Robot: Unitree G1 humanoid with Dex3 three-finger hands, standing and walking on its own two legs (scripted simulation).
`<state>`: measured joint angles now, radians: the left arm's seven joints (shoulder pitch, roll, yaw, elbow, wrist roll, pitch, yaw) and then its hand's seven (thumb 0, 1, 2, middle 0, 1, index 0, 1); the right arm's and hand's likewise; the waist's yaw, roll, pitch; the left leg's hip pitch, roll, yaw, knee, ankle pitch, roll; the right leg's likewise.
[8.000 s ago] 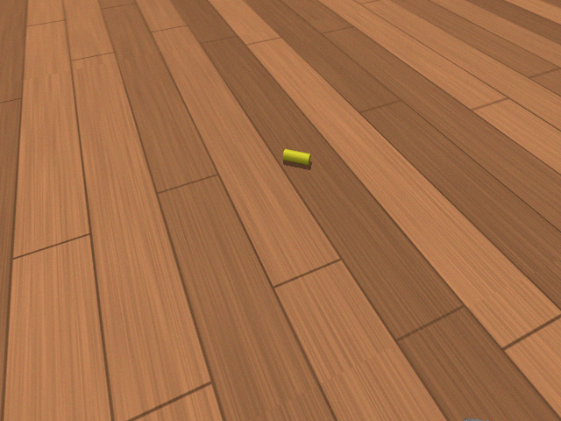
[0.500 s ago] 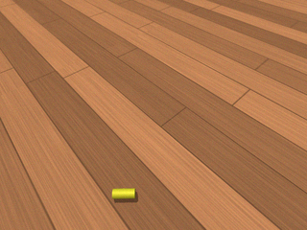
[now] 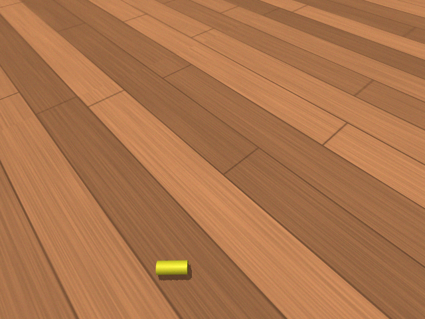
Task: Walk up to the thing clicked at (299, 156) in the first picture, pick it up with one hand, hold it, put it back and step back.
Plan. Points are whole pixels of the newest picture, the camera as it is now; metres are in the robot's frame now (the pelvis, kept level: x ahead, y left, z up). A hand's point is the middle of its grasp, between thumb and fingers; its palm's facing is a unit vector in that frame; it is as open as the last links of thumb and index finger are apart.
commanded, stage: stand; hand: left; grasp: from above
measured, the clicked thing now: (172, 267) +0.42 +0.21 -0.75
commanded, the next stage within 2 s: rise first in 0.14 s
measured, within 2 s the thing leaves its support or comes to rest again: neither
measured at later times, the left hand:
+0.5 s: hand (108, 316) +0.15 +0.25 -0.17, palm faces -0.02 -0.94 -0.34, open 9.4 cm
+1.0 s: hand out of the picture +0.10 +0.26 -0.24, palm faces -0.16 -0.88 -0.45, open 14.0 cm
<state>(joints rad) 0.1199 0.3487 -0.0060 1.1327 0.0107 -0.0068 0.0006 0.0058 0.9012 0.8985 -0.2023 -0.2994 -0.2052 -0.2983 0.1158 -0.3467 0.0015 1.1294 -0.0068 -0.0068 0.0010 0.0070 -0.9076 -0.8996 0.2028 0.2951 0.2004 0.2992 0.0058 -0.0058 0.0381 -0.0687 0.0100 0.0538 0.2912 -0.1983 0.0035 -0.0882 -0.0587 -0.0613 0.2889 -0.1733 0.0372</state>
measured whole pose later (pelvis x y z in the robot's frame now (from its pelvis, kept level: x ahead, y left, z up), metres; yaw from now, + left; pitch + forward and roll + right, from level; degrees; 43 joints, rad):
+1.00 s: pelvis -0.03 +0.00 -0.09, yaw +0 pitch +17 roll -2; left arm 0.19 0.34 0.14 0.58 0.24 0.17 -0.01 0.00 -0.53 1.01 -0.09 -1.07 -0.08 -1.08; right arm 0.20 -0.24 -0.03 0.58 0.01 -0.14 -0.03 0.01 -0.88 -0.90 0.20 0.29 0.20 0.30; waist -0.02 0.00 -0.11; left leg -0.91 0.05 0.01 1.13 -0.53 0.00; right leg -0.90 -0.06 -0.06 1.08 -0.48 0.02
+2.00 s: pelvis -0.12 +0.00 -0.40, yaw -3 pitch +34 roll -7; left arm -0.78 0.69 0.11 1.25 1.15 -0.26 0.27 0.00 -0.51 1.01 -0.09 -1.02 -0.10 -1.01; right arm 0.16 -0.28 -0.03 0.74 -0.08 -0.04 0.09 0.01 -0.91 -0.90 0.20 0.30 0.20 0.30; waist -0.16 0.00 -0.10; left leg -2.17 0.03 -0.07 2.24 -0.67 0.03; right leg -2.12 -0.09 -0.06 2.15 -0.62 0.02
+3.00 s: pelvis -0.11 +0.00 -0.45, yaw -5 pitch +35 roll -8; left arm -0.93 0.78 0.14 1.42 1.31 -0.29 0.40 0.00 -0.51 0.99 -0.09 -1.01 -0.11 -1.00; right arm 0.15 -0.29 0.02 0.74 -0.16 -0.04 0.15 0.00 -0.91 -0.90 0.20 0.29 0.20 0.30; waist -0.22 -0.01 -0.03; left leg -2.31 0.03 -0.10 2.39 -0.72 0.03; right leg -2.25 -0.08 -0.06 2.29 -0.65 0.02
